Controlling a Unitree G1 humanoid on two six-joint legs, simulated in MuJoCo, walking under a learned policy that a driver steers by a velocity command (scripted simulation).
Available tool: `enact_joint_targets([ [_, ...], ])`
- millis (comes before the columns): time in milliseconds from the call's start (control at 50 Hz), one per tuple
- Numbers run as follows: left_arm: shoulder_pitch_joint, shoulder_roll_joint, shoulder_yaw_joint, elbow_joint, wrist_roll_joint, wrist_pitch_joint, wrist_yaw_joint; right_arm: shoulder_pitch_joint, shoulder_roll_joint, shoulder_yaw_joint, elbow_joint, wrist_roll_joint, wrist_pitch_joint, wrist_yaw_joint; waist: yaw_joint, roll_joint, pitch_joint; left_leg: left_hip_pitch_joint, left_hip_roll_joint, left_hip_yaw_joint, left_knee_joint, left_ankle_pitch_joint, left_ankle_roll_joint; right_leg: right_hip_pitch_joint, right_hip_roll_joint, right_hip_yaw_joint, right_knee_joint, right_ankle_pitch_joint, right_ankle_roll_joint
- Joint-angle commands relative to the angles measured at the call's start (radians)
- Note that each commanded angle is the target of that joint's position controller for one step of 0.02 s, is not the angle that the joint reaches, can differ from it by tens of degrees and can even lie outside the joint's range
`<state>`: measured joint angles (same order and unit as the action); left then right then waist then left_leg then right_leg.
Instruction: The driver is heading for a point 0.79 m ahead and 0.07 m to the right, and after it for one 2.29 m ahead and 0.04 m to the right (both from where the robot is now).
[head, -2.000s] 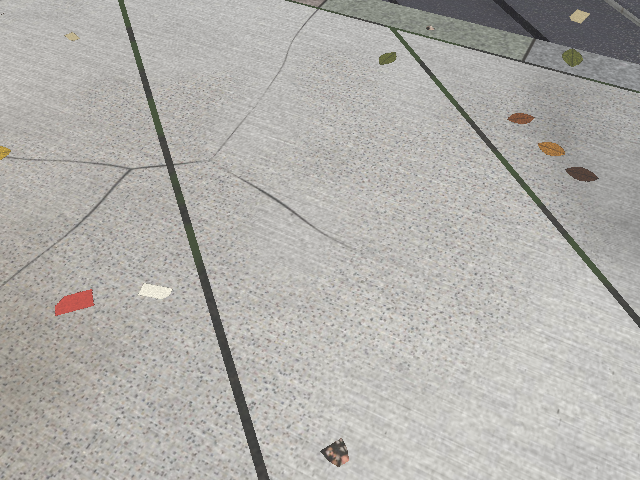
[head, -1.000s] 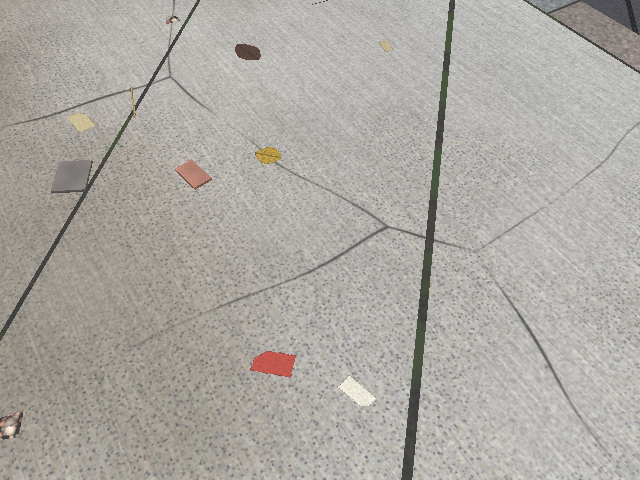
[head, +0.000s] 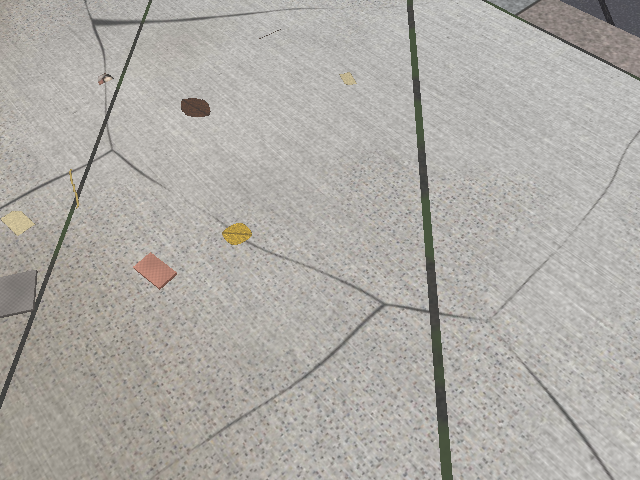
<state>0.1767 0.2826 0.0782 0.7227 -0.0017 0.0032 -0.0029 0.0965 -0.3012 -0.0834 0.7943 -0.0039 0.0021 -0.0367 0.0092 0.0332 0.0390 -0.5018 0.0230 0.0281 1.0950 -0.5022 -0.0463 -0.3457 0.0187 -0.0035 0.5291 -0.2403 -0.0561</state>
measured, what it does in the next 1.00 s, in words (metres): walks ahead, turning right: left foot, then right foot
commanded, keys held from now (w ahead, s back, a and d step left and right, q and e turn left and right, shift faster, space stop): e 0.34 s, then w+e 0.14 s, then w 0.38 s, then w+q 0.14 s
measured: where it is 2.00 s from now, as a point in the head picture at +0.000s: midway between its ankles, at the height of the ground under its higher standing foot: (468, 463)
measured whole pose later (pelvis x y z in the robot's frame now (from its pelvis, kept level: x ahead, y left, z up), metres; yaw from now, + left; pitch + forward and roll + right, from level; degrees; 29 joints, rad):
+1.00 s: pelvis +0.16 -0.10 +0.01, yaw -22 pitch +2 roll +0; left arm 0.30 0.25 0.05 0.68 0.00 -0.08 -0.02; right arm 0.29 -0.31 -0.06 0.80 0.03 -0.07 0.02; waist 0.00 0.05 -0.01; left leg -0.55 0.09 -0.03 1.14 -0.26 0.03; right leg -0.19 0.03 -0.06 0.39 -0.24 -0.05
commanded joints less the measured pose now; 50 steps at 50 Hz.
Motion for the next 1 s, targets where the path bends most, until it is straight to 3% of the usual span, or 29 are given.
enact_joint_targets([
  [20, -0.018, 0.151, 0.035, -0.081, -0.015, -0.012, 0.020, -0.018, -0.092, -0.025, -0.073, -0.005, -0.009, -0.011, -0.020, -0.130, -0.177, -0.156, 0.006, -0.092, 0.066, 0.081, -0.006, 0.268, -0.251, 0.293, -0.150, 0.637, -0.190],
  [60, -0.007, 0.160, 0.038, -0.090, -0.008, -0.008, 0.028, -0.001, -0.073, -0.021, -0.072, 0.002, -0.009, -0.011, -0.023, -0.134, -0.189, -0.132, -0.013, -0.093, -0.004, 0.126, -0.014, 0.271, -0.232, 0.284, -0.156, 0.621, -0.188],
  [140, 0.007, 0.185, 0.046, -0.102, -0.012, 0.004, 0.042, -0.034, -0.054, -0.013, -0.082, 0.004, -0.008, -0.012, -0.003, -0.149, -0.174, -0.092, -0.031, -0.109, -0.181, 0.167, -0.036, 0.251, -0.216, 0.323, -0.159, 0.469, -0.181],
  [220, -0.010, 0.191, 0.048, -0.121, -0.007, 0.015, 0.042, -0.046, -0.059, -0.014, -0.088, 0.009, -0.012, -0.002, 0.007, -0.177, -0.142, -0.006, -0.051, -0.116, -0.300, 0.169, -0.036, 0.167, -0.195, 0.387, -0.168, 0.298, -0.175],
  [300, -0.028, 0.188, 0.047, -0.140, -0.010, 0.023, 0.035, -0.030, -0.072, -0.018, -0.095, 0.016, -0.033, 0.014, 0.009, -0.201, -0.147, 0.068, -0.069, -0.122, -0.425, 0.138, -0.017, 0.178, -0.184, 0.474, -0.134, 0.336, -0.169],
  [340, -0.051, 0.183, 0.045, -0.152, -0.018, 0.030, 0.037, 0.013, -0.075, -0.022, -0.089, 0.018, -0.044, 0.024, -0.017, -0.204, -0.155, 0.147, -0.074, -0.112, -0.568, 0.194, 0.002, 0.181, -0.160, 0.499, -0.098, 0.370, -0.146],
  [360, -0.066, 0.176, 0.042, -0.160, -0.028, 0.034, 0.041, 0.063, -0.080, -0.026, -0.077, 0.019, -0.049, 0.029, -0.048, -0.190, -0.172, 0.252, -0.067, -0.095, -0.702, 0.295, 0.018, 0.140, -0.127, 0.487, -0.081, 0.249, -0.115],
  [380, -0.055, 0.141, 0.031, -0.167, -0.024, 0.036, 0.043, 0.104, -0.116, -0.039, -0.068, 0.012, -0.049, 0.028, -0.053, -0.134, -0.186, 0.398, 0.029, -0.155, -0.755, 0.333, 0.055, 0.022, -0.074, 0.448, -0.018, 0.021, -0.065],
  [400, 0.008, 0.063, 0.010, -0.156, -0.010, 0.035, 0.038, 0.131, -0.165, -0.047, -0.074, -0.003, -0.039, 0.020, -0.022, 0.088, -0.203, 0.527, 0.244, -0.364, -0.798, 0.260, 0.139, -0.154, 0.061, 0.274, 0.227, -0.315, -0.005],
  [420, -0.015, 0.125, 0.029, -0.203, -0.021, 0.018, 0.035, 0.143, -0.216, -0.057, -0.069, -0.035, -0.042, 0.029, -0.018, 0.269, -0.113, 0.455, 0.375, -0.628, -0.878, 0.082, 0.279, -0.376, 0.101, 0.184, 0.382, -0.378, 0.013],
  [440, -0.032, 0.191, 0.045, -0.191, -0.013, 0.007, 0.032, 0.093, -0.162, -0.045, -0.098, -0.027, -0.055, 0.027, -0.019, 0.178, -0.057, 0.420, 0.365, -0.594, -0.900, -0.053, 0.293, -0.412, 0.014, 0.197, 0.499, -0.286, 0.028],
  [460, -0.024, 0.204, 0.054, -0.175, -0.012, 0.006, 0.027, 0.055, -0.124, -0.035, -0.105, -0.009, -0.059, 0.018, -0.008, 0.148, -0.031, 0.410, 0.308, -0.502, -0.905, -0.072, 0.248, -0.432, 0.001, 0.176, 0.539, -0.206, 0.043],
  [480, 0.000, 0.184, 0.052, -0.152, -0.006, 0.009, 0.025, 0.045, -0.108, -0.028, -0.116, 0.004, -0.060, 0.009, -0.005, 0.122, -0.036, 0.430, 0.262, -0.431, -0.901, -0.053, 0.212, -0.438, -0.012, 0.156, 0.579, -0.156, 0.064],
  [500, -0.003, 0.156, 0.044, -0.153, -0.002, 0.005, 0.018, 0.065, -0.099, -0.023, -0.107, 0.010, -0.063, 0.003, -0.021, 0.105, -0.027, 0.432, 0.247, -0.390, -0.908, -0.010, 0.210, -0.453, -0.020, 0.145, 0.616, -0.106, 0.080],
  [520, -0.008, 0.123, 0.034, -0.154, -0.004, -0.003, 0.011, 0.099, -0.096, -0.018, -0.099, 0.006, -0.068, 0.001, -0.032, 0.088, -0.027, 0.422, 0.229, -0.344, -0.921, 0.025, 0.209, -0.442, -0.025, 0.129, 0.631, -0.066, 0.086],
  [580, -0.045, 0.078, 0.016, -0.166, -0.014, -0.028, 0.003, 0.182, -0.098, -0.018, -0.073, -0.001, -0.084, 0.012, -0.067, 0.089, -0.007, 0.441, 0.211, -0.265, -0.950, 0.094, 0.228, -0.450, -0.036, 0.101, 0.535, 0.008, 0.095],
  [660, -0.110, 0.046, -0.005, -0.188, -0.010, -0.051, -0.009, 0.195, -0.139, -0.025, -0.063, 0.014, -0.086, 0.023, -0.082, 0.105, 0.005, 0.403, 0.208, -0.178, -0.960, 0.224, 0.233, -0.327, -0.074, 0.018, 0.282, 0.059, 0.094],
  [720, -0.126, 0.051, -0.008, -0.191, -0.020, -0.060, -0.021, 0.229, -0.167, -0.030, -0.046, 0.026, -0.083, 0.037, -0.094, 0.117, 0.013, 0.357, 0.219, -0.145, -0.935, 0.250, 0.236, -0.190, -0.060, -0.026, 0.150, 0.012, 0.077],
  [760, -0.113, 0.067, -0.005, -0.196, -0.028, -0.064, -0.027, 0.242, -0.176, -0.031, -0.035, 0.038, -0.077, 0.045, -0.079, 0.121, 0.018, 0.355, 0.249, -0.163, -0.908, 0.234, 0.236, -0.122, -0.053, -0.034, 0.074, -0.008, 0.046],
  [800, -0.002, 0.089, 0.011, -0.160, -0.027, -0.064, -0.024, 0.230, -0.167, -0.025, -0.027, 0.044, -0.069, 0.048, -0.006, 0.093, -0.013, 0.302, 0.237, -0.137, -0.814, 0.319, 0.208, 0.080, -0.014, -0.066, -0.033, 0.041, 0.007],
  [820, 0.120, 0.130, 0.034, -0.126, -0.027, -0.063, -0.015, 0.233, -0.131, -0.010, -0.022, 0.035, -0.071, 0.049, 0.056, 0.056, -0.080, 0.249, 0.188, -0.079, -0.652, 0.444, 0.175, 0.262, -0.012, -0.045, -0.053, 0.044, -0.022],
  [840, 0.291, 0.203, 0.054, -0.103, -0.012, -0.060, -0.002, 0.210, -0.055, 0.020, -0.051, 0.010, -0.078, 0.051, 0.129, -0.114, -0.215, 0.085, 0.109, 0.016, -0.294, 0.317, 0.111, 0.506, -0.217, 0.208, -0.091, 0.002, -0.084],
  [860, 0.334, 0.300, 0.067, -0.103, 0.000, -0.064, -0.007, 0.234, -0.002, 0.035, -0.102, 0.014, -0.104, 0.046, 0.095, -0.377, -0.269, -0.249, -0.031, -0.008, 0.014, -0.049, 0.066, 0.652, -0.413, 0.679, -0.239, -0.187, -0.234],
  [880, 0.310, 0.208, 0.043, -0.102, -0.001, -0.078, -0.015, 0.199, -0.110, 0.009, -0.089, 0.038, -0.115, 0.046, 0.112, -0.234, -0.210, -0.338, 0.020, -0.111, 0.158, -0.033, 0.076, 0.588, -0.418, 0.688, -0.277, -0.250, -0.236],
  [900, 0.254, 0.156, 0.023, -0.103, -0.003, -0.084, -0.017, 0.170, -0.130, 0.001, -0.096, 0.052, -0.117, 0.054, 0.082, -0.207, -0.123, -0.368, 0.060, -0.114, 0.170, 0.065, 0.099, 0.509, -0.387, 0.548, -0.278, -0.218, -0.203],
  [920, 0.196, 0.121, 0.012, -0.109, -0.003, -0.088, -0.020, 0.162, -0.114, 0.004, -0.084, 0.044, -0.111, 0.054, 0.057, -0.148, -0.081, -0.334, 0.095, -0.106, 0.139, 0.158, 0.099, 0.424, -0.334, 0.431, -0.298, -0.144, -0.178],
  [940, 0.149, 0.100, 0.005, -0.108, -0.001, -0.090, -0.023, 0.153, -0.105, 0.003, -0.081, 0.031, -0.103, 0.056, 0.034, -0.137, -0.040, -0.308, 0.114, -0.108, 0.094, 0.222, 0.092, 0.354, -0.298, 0.345, -0.325, -0.053, -0.161],
  [1000, 0.117, 0.083, 0.005, -0.087, 0.009, -0.112, -0.017, 0.186, -0.061, 0.006, -0.059, 0.035, -0.071, 0.060, -0.007, -0.135, -0.020, -0.235, 0.105, -0.126, 0.065, 0.336, 0.066, 0.265, -0.250, 0.154, -0.371, 0.214, -0.132],
])
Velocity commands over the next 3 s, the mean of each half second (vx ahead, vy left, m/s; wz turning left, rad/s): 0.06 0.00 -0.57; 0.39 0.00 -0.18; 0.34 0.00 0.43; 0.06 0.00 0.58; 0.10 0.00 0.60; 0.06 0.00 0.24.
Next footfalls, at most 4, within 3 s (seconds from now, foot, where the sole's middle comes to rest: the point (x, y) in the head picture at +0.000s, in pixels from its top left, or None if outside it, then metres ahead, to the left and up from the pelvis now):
0.38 left None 0.09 0.13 -0.77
0.82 right None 0.14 -0.19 -0.77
1.34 left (413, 434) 0.52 -0.10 -0.77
1.82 right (518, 421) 0.55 -0.32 -0.77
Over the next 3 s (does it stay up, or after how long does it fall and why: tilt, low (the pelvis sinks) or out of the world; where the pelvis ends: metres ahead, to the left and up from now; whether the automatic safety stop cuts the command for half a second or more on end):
stays up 0.55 -0.14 0.00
